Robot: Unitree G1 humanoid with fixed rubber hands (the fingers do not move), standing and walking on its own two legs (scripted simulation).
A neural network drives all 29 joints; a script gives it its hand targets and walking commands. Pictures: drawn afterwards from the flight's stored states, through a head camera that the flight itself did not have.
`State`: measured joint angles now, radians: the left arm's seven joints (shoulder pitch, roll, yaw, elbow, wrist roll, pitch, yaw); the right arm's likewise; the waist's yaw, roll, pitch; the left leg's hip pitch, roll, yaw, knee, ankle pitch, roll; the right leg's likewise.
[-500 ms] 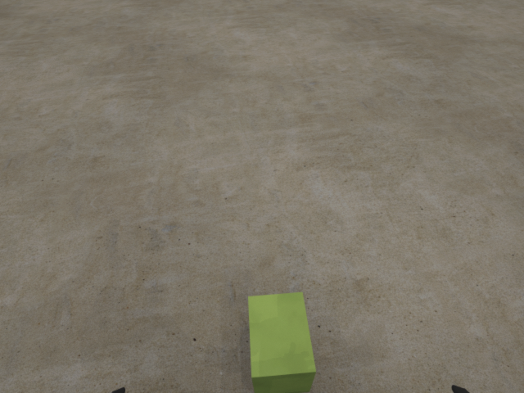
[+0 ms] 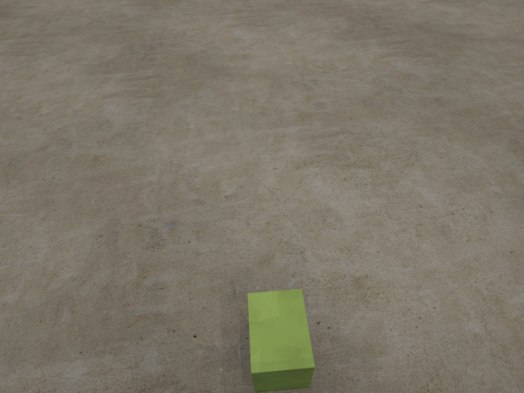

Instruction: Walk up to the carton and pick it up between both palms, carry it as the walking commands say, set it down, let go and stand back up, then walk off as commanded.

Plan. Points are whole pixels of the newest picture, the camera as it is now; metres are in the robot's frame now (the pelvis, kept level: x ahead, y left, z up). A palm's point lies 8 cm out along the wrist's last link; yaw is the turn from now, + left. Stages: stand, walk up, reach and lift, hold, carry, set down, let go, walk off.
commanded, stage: stand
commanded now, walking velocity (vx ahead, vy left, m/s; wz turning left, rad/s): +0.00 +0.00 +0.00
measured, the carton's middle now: (278, 340) +0.42 +0.00 -0.66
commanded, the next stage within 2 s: walk off in 0.46 s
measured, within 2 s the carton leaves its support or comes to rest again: neither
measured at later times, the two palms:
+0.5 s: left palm out of the picture +0.08 +0.29 -0.11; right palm out of the picture +0.07 -0.30 -0.11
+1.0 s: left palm out of the picture +0.05 +0.35 -0.14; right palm out of the picture +0.03 -0.23 -0.13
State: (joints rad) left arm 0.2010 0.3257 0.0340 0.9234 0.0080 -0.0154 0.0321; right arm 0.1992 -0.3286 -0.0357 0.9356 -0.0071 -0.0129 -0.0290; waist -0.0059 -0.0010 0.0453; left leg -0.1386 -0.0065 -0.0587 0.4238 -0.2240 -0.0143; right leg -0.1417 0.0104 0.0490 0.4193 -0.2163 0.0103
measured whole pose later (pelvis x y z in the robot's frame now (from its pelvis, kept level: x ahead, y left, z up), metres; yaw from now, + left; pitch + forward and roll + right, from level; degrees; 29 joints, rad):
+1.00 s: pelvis +0.00 +0.05 -0.01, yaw +2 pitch +0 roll +1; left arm 0.19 0.34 0.05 0.97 0.03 0.05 0.05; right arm 0.27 -0.30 -0.04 1.00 -0.03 0.05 0.00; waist 0.00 -0.05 0.03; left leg -0.25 -0.02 0.06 0.53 -0.27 0.03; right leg -0.33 -0.09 0.05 0.70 -0.42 0.05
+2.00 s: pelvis -0.01 +0.27 -0.01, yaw +4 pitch +1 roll +1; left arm 0.22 0.22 0.05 0.95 0.02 0.05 0.07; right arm 0.24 -0.22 -0.02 0.94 -0.04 0.05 -0.03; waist -0.01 -0.01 0.02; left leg -0.26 -0.04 0.11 0.48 -0.25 0.07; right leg -0.37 -0.03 -0.13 0.83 -0.48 -0.03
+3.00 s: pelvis -0.02 +0.49 +0.00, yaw +5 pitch +0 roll +3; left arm 0.29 0.19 0.05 0.98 0.03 0.01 0.07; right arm 0.27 -0.24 -0.05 0.97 -0.04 0.07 0.01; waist 0.01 0.04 0.04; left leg -0.46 -0.04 -0.03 1.05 -0.35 -0.05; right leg -0.20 -0.09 -0.14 0.47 -0.26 -0.02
